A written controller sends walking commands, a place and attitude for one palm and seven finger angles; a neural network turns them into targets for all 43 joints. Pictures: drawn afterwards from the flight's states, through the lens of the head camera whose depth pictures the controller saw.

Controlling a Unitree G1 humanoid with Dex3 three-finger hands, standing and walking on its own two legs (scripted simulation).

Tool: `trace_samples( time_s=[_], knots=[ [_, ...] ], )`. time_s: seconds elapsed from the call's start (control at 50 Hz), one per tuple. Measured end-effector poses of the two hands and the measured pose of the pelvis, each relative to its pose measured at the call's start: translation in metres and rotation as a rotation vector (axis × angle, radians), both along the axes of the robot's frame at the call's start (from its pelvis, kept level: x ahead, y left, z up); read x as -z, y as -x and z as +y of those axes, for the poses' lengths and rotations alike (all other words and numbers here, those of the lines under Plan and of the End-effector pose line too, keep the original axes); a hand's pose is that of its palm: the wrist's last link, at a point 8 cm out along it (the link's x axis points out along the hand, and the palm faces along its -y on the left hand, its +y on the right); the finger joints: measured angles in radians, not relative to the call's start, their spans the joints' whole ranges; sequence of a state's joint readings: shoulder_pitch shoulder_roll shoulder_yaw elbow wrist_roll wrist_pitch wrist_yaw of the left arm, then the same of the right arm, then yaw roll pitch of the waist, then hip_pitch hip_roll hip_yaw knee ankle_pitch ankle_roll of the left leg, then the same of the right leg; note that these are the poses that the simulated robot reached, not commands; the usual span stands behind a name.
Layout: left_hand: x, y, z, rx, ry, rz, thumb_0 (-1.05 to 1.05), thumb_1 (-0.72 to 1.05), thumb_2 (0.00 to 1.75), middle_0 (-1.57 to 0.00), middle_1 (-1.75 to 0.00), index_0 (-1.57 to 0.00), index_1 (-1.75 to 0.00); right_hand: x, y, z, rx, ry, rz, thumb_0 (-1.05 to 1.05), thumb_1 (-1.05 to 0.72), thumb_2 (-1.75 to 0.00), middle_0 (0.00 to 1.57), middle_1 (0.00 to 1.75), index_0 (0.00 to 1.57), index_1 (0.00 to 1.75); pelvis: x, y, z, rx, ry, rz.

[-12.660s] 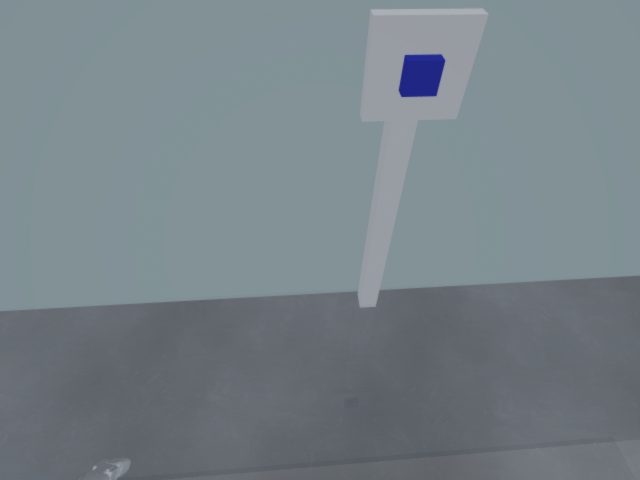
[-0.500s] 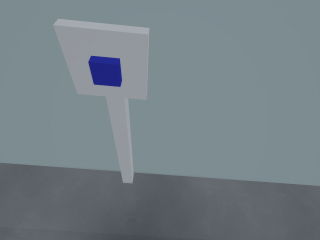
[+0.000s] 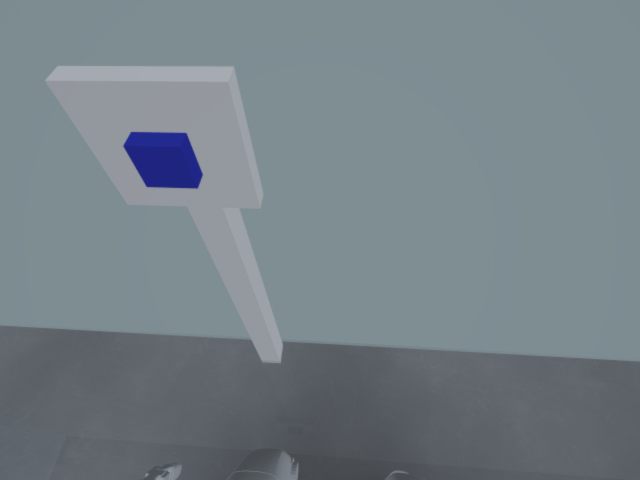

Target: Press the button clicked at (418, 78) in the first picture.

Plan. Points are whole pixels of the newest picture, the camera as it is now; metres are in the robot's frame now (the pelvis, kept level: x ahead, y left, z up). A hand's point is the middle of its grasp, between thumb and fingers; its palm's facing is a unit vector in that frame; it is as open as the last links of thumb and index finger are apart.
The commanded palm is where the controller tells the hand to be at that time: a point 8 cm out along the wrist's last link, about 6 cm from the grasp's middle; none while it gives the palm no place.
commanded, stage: come to a stop and stand still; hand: left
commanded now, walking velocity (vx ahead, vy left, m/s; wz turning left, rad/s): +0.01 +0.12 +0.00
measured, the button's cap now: (166, 159) +0.46 +0.23 +0.14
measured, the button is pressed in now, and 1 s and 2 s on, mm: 0 0 0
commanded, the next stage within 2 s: look again from close up in 0.46 s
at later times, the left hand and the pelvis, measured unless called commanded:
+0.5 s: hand out of the picture -0.04 +0.22 -0.16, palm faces +0.04 -0.98 -0.17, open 7.4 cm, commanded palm none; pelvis -0.04 +0.04 +0.02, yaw +1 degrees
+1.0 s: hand out of the picture +0.01 +0.17 -0.15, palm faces +0.01 -0.96 -0.27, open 7.3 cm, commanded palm none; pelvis -0.02 -0.01 +0.00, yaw +0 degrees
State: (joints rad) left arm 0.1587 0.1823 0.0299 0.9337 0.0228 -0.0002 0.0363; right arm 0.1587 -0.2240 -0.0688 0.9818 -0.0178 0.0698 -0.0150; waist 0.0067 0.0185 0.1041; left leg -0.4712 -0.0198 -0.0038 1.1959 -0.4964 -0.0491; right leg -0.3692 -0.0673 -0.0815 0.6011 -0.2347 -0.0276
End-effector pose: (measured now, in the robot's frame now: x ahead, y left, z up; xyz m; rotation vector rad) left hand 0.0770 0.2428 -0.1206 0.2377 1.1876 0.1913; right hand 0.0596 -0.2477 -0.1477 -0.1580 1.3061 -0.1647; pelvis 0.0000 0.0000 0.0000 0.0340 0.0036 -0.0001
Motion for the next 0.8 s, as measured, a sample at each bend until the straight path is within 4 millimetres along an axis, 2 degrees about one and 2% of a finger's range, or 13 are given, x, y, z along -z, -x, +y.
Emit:
trace_samples(
  time_s=[0.1, 0.22, 0.26, 0.34, 0.46, 0.56, 0.62, 0.68, 0.8],
  knots=[
    [0.003, 0.023, 0.001, -0.021, 0.035, -0.005, 0.01, 0.91, 0.9, -0.2, -0.3, -0.2, -0.3, -0.013, 0.001, 0.006, -0.04, 0.01, -0.029, 0.01, -0.91, -0.9, 0.19, 0.3, 0.2, 0.3, -0.004, 0.015, 0.005, -0.013, -0.007, 0.001],
    [0.024, 0.065, 0.025, -0.058, 0.073, 0.038, 0.01, 0.9, 0.9, -0.2, -0.3, -0.2, -0.3, -0.02, 0.015, 0.031, -0.063, 0.037, -0.098, 0.0, -0.91, -0.9, 0.19, 0.3, 0.2, 0.3, 0.005, 0.033, 0.027, -0.012, 0.025, -0.003],
    [0.03, 0.078, 0.033, -0.07, 0.083, 0.071, 0.01, 0.91, 0.9, -0.2, -0.3, -0.2, -0.3, -0.022, 0.031, 0.043, -0.056, 0.042, -0.097, 0.0, -0.91, -0.9, 0.19, 0.3, 0.2, 0.3, 0.005, 0.038, 0.033, -0.013, 0.028, -0.015],
    [0.023, 0.099, 0.04, -0.08, 0.101, 0.112, 0.01, 0.91, 0.9, -0.2, -0.3, -0.2, -0.3, -0.028, 0.069, 0.063, -0.038, 0.028, -0.028, 0.0, -0.91, -0.9, 0.2, 0.3, 0.2, 0.3, -0.007, 0.039, 0.04, -0.018, 0.042, -0.014],
    [0.016, 0.121, 0.035, -0.077, 0.117, 0.176, 0.01, 0.91, 0.9, -0.2, -0.3, -0.2, -0.29, -0.029, 0.115, 0.075, 0.01, -0.004, 0.068, 0.01, -0.91, -0.9, 0.2, 0.3, 0.21, 0.3, -0.015, 0.037, 0.04, -0.013, 0.035, 0.007],
    [0.013, 0.118, 0.015, -0.045, 0.116, 0.214, 0.01, 0.91, 0.9, -0.2, -0.3, -0.2, -0.29, -0.023, 0.148, 0.075, 0.054, -0.038, 0.147, 0.01, -0.91, -0.9, 0.2, 0.3, 0.21, 0.3, -0.014, 0.039, 0.03, -0.006, 0.025, 0.016],
    [0.02, 0.111, 0.004, -0.003, 0.084, 0.192, 0.01, 0.92, 0.9, -0.2, -0.3, -0.2, -0.3, -0.006, 0.16, 0.066, 0.07, -0.071, 0.188, 0.01, -0.9, -0.9, 0.2, 0.3, 0.21, 0.3, -0.001, 0.042, 0.021, 0.022, -0.002, 0.037],
    [0.023, 0.11, -0.003, 0.026, 0.06, 0.216, 0.02, 0.93, 0.9, -0.2, -0.3, -0.2, -0.3, 0.011, 0.158, 0.057, 0.08, -0.084, 0.186, 0.01, -0.9, -0.9, 0.2, 0.3, 0.21, 0.3, 0.008, 0.046, 0.018, 0.022, 0.026, 0.016],
    [0.014, 0.092, -0.009, 0.002, 0.036, 0.173, 0.02, 0.93, 0.9, -0.2, -0.3, -0.2, -0.3, 0.016, 0.132, 0.053, 0.074, -0.11, 0.113, 0.01, -0.91, -0.9, 0.19, 0.3, 0.2, 0.3, 0.005, 0.03, 0.009, 0.011, 0.017, -0.01]
  ],
)
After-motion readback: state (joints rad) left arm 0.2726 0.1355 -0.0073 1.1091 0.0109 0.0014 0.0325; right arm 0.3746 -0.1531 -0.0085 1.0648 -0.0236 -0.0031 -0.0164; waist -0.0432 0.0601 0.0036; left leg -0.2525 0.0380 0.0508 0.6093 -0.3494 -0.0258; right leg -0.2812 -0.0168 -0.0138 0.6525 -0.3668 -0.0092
